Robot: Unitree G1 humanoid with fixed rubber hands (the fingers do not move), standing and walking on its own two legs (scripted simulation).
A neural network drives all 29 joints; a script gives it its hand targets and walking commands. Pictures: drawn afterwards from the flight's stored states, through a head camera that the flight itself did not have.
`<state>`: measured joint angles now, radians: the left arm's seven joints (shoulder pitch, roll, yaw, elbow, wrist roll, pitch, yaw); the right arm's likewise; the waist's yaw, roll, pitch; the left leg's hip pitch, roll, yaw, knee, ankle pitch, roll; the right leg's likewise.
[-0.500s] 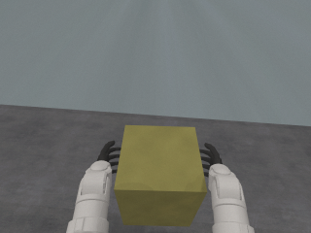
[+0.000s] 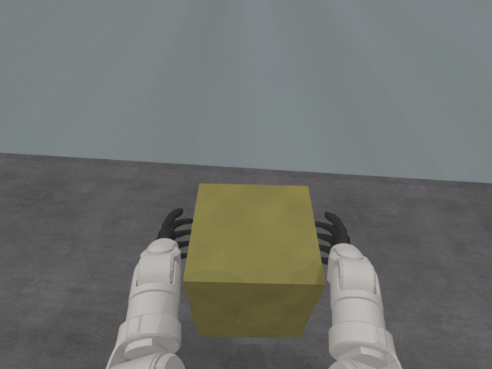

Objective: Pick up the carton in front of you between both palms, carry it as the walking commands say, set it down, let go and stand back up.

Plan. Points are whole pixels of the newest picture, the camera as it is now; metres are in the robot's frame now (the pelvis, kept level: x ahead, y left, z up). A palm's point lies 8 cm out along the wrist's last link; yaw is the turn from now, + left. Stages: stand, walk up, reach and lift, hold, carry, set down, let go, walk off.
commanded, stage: set down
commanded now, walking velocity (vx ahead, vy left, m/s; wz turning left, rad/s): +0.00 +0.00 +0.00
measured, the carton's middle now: (251, 263) +0.35 -0.01 -0.05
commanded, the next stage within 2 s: none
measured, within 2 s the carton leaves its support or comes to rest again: neither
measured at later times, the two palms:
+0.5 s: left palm (199, 275) +0.38 +0.11 -0.16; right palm (327, 285) +0.36 -0.19 -0.16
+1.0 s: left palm (215, 283) +0.44 +0.09 -0.30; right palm (322, 299) +0.39 -0.21 -0.31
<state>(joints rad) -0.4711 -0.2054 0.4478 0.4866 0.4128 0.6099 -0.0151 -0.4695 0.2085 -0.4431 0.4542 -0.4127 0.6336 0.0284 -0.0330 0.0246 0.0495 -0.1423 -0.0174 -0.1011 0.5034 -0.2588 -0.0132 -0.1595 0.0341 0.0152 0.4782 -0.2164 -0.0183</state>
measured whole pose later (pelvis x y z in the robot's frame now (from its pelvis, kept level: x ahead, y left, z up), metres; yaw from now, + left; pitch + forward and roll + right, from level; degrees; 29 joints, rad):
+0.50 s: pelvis -0.03 +0.02 -0.09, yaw -1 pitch +32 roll +1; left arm -0.64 -0.17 0.37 0.50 0.21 0.18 0.10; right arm -0.64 0.09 -0.46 0.49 -0.23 0.20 0.05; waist -0.07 0.04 -0.06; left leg -1.22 -0.09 -0.08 1.03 -0.37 -0.01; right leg -1.25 0.04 0.09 1.01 -0.32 0.03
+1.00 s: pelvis -0.06 +0.01 -0.22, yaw +1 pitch +45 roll +2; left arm -1.02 -0.04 0.42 0.70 0.21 0.27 0.09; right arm -0.95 0.03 -0.52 0.57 -0.24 0.31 -0.02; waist -0.09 0.07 -0.14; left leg -1.83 -0.13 -0.08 1.54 -0.50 -0.05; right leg -1.87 0.08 0.08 1.53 -0.45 0.04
